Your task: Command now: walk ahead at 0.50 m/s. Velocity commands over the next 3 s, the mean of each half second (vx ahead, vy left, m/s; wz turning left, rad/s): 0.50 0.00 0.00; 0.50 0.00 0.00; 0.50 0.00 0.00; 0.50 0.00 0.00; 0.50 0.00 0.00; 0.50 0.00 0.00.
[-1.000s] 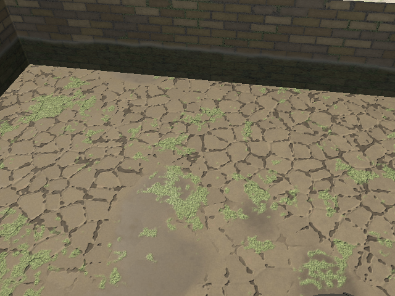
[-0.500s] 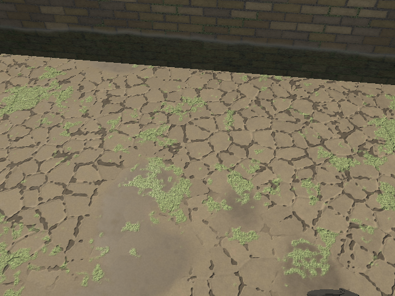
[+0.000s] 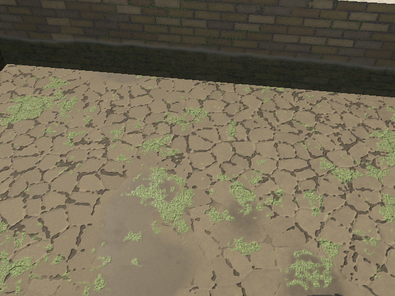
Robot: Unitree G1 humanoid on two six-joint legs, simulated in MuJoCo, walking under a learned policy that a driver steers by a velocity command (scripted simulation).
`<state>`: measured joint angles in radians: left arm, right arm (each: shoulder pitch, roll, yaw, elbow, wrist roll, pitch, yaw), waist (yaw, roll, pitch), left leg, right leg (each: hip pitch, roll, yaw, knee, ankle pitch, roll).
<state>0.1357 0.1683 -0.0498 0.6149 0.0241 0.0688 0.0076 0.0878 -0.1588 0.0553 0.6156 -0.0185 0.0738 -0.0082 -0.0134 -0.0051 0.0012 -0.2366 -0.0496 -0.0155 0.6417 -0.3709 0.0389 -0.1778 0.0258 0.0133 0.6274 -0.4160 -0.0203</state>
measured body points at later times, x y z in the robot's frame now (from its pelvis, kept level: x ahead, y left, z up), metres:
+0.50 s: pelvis +0.00 +0.01 +0.00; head -0.01 +0.01 +0.45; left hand +0.20 +0.20 -0.08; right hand +0.20 -0.19 -0.08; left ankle -0.02 +0.10 -0.72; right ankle -0.05 -0.11 -0.72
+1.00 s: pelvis +0.00 +0.01 +0.00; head -0.01 +0.01 +0.45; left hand +0.20 +0.21 -0.09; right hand +0.20 -0.19 -0.08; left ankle -0.02 +0.10 -0.72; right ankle -0.05 -0.11 -0.72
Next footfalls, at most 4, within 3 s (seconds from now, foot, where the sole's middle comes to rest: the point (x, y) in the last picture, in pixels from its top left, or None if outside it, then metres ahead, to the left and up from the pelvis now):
none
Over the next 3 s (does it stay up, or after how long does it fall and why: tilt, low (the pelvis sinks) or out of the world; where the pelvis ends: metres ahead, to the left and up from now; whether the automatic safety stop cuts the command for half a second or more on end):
stays up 0.00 0.01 0.00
